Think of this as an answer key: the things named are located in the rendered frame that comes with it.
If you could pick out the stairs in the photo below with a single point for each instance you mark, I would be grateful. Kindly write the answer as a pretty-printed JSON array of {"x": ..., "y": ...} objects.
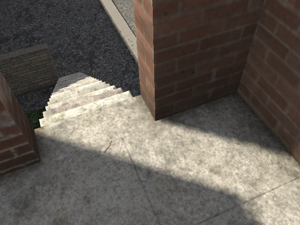
[{"x": 79, "y": 93}]

